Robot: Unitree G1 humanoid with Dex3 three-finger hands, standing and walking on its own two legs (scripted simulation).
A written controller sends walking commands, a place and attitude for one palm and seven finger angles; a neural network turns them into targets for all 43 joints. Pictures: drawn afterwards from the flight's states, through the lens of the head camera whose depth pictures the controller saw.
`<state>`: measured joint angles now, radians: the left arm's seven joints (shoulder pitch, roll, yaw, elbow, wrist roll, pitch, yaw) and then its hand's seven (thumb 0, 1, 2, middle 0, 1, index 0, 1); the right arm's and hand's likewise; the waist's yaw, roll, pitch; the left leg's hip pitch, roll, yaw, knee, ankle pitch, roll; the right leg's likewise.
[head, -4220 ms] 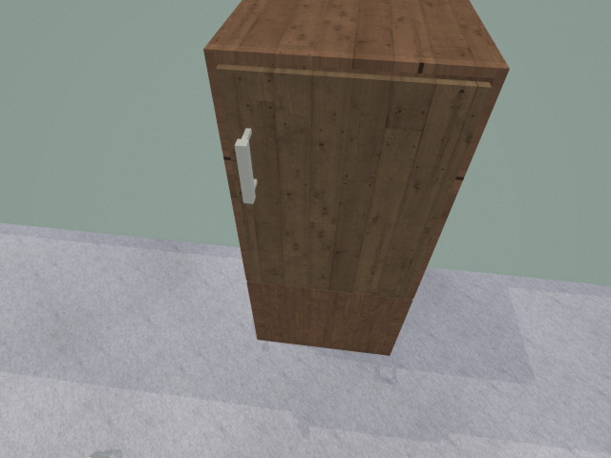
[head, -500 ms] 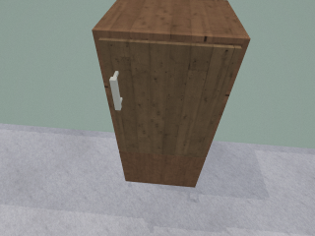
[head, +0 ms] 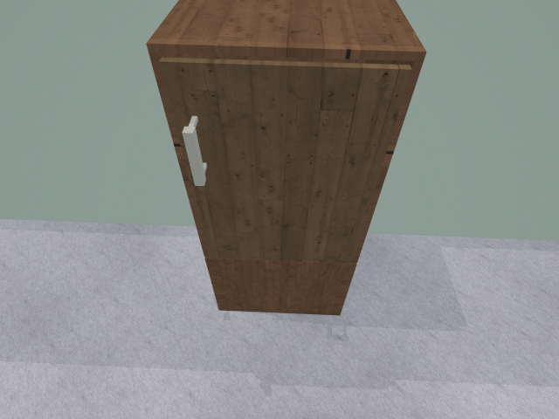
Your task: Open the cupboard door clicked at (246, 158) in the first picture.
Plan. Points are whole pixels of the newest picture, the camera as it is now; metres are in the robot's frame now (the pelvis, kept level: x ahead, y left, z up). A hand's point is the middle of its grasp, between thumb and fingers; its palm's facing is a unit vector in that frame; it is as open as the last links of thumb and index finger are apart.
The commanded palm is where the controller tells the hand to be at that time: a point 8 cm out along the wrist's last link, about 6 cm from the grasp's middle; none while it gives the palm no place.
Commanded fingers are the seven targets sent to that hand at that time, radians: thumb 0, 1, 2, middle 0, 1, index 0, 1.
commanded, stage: come to a stop and stand still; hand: left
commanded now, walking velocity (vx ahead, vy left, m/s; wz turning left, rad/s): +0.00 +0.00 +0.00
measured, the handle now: (197, 151) +0.58 +0.20 +0.05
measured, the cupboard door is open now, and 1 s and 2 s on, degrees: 0 0 0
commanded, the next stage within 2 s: look again from close up in 0.50 s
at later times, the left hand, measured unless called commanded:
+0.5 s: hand out of the picture -0.06 +0.17 -0.17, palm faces +0.04 -0.98 -0.19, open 7.4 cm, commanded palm none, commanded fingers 0.00 0.90 0.90 -0.20 -0.30 -0.20 -0.30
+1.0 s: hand out of the picture +0.02 +0.19 -0.16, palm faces +0.02 -0.97 -0.24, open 7.4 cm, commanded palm none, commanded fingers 0.00 0.90 0.90 -0.20 -0.30 -0.20 -0.30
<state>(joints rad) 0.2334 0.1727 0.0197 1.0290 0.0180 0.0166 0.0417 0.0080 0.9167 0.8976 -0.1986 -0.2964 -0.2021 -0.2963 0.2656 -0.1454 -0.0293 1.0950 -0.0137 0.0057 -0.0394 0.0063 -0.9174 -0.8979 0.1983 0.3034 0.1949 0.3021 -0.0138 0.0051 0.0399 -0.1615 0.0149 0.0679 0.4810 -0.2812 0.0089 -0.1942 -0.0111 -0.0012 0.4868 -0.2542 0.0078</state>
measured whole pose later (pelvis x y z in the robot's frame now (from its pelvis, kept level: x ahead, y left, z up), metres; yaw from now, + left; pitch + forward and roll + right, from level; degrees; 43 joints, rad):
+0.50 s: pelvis -0.03 +0.00 +0.01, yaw +1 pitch -2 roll +0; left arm 0.35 0.16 0.00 1.12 0.02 0.01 0.03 0.01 0.91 0.90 -0.20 -0.30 -0.20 -0.30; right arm 0.32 -0.17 -0.01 1.13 -0.02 0.00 -0.02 0.00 -0.91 -0.90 0.20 0.30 0.19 0.30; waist 0.00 -0.01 0.03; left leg -0.18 0.01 0.05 0.40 -0.19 0.01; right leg -0.20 -0.02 -0.02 0.40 -0.17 0.01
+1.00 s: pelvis +0.00 +0.01 +0.00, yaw +0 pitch -1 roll +1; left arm 0.28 0.16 -0.01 1.07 0.02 -0.02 0.03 0.00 0.91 0.90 -0.20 -0.30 -0.20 -0.30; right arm 0.29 -0.19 0.01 1.05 -0.02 -0.03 -0.02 0.01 -0.93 -0.90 0.20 0.30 0.20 0.30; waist 0.00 0.04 0.00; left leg -0.19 -0.02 0.07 0.46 -0.26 0.02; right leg -0.24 -0.04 0.00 0.51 -0.26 0.02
